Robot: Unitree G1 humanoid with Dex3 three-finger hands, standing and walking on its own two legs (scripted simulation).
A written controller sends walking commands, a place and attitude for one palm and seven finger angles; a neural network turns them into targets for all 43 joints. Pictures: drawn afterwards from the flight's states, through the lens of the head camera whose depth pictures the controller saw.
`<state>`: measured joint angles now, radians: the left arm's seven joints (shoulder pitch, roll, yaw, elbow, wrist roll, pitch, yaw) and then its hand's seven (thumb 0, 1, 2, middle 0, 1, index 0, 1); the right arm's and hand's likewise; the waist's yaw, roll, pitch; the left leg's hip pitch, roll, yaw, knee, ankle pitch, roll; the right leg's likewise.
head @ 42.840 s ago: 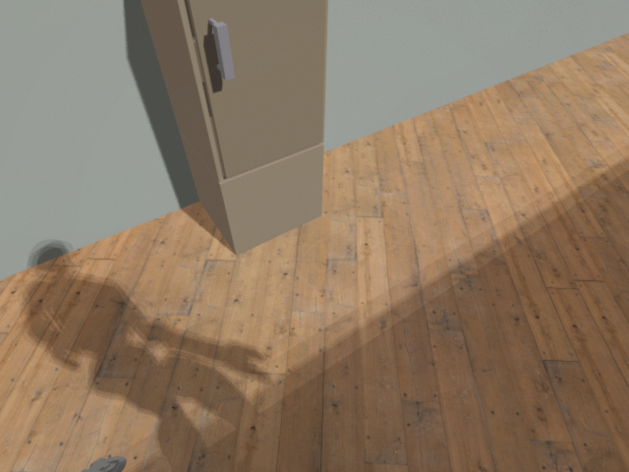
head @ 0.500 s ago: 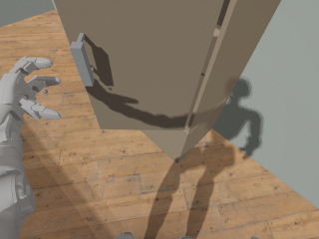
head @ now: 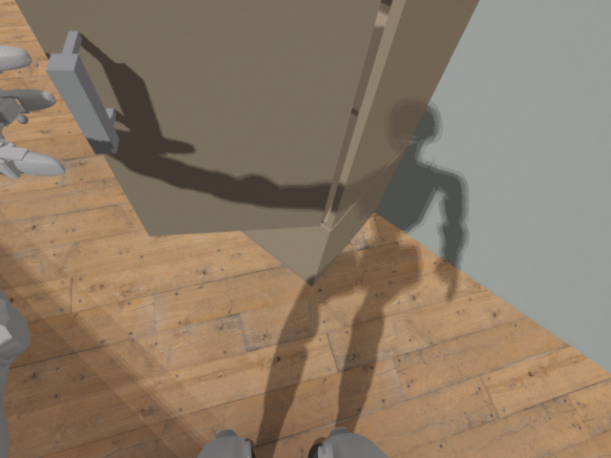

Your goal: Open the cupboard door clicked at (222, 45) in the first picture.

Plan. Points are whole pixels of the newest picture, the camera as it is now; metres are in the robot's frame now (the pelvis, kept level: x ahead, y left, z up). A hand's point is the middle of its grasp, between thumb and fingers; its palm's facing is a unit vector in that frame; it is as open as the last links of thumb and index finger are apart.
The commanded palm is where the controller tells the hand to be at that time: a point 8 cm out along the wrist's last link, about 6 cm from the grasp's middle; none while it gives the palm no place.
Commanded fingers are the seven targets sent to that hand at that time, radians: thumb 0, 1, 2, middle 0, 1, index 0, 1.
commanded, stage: move the hooked fingers beside the handle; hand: left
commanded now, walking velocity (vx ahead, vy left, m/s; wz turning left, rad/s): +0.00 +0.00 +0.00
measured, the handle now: (90, 95) +0.55 +0.23 +0.11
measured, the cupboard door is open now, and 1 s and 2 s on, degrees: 45 45 45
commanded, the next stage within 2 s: slide the fingers in behind the handle in 0.80 s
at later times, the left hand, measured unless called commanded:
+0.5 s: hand (15, 129) +0.49 +0.30 +0.11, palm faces +0.05 -1.00 +0.01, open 14.0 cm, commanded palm +0.48 +0.34 +0.11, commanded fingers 0.00 -0.50 0.30 -0.30 -1.20 -0.30 -1.20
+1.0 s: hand (21, 127) +0.49 +0.29 +0.12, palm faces +0.04 -1.00 +0.00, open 14.0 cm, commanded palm +0.47 +0.33 +0.11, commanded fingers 0.00 -0.50 0.30 -0.30 -1.20 -0.30 -1.20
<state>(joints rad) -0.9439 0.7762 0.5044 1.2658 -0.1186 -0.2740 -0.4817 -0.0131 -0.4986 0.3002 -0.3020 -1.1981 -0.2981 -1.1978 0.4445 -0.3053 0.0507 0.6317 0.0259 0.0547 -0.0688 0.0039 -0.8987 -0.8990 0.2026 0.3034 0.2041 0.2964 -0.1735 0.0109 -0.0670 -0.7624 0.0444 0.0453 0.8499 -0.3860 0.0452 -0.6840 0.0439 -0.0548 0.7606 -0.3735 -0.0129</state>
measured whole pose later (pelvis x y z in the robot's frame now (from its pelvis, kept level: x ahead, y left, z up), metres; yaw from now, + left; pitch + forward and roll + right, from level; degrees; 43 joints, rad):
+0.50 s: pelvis +0.01 +0.01 +0.00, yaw +0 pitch +18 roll -4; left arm -0.93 0.79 0.51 1.26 -0.12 -0.26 -0.50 -0.01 -0.50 0.30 -0.30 -1.20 -0.30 -1.20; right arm 0.42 -0.30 0.06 0.59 0.03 0.09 -0.06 0.00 -0.90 -0.90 0.20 0.30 0.20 0.30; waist -0.17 0.01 -0.08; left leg -0.79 0.05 0.04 0.88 -0.41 0.05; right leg -0.70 0.05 -0.06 0.77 -0.39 -0.01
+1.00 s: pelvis +0.00 +0.01 +0.00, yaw +0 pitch +18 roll -4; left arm -0.92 0.73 0.47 1.22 -0.13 -0.28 -0.46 -0.01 -0.50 0.30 -0.30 -1.20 -0.30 -1.20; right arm 0.44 -0.29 0.06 0.61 0.02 0.10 -0.05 0.00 -0.90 -0.90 0.20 0.30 0.20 0.30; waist -0.16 0.02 -0.08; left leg -0.79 0.04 0.04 0.89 -0.41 0.06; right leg -0.70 0.04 -0.06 0.78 -0.39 0.00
